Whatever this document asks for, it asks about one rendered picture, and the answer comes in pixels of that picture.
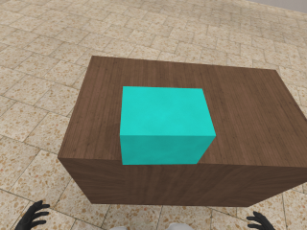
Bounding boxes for robot left hand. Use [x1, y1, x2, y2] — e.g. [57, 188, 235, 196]
[14, 200, 50, 230]

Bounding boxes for pedestal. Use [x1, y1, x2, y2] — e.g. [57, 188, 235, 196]
[57, 56, 307, 208]

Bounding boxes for carton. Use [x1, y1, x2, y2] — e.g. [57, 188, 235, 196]
[120, 86, 216, 165]

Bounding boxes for robot right hand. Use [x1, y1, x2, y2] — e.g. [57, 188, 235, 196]
[246, 211, 275, 230]

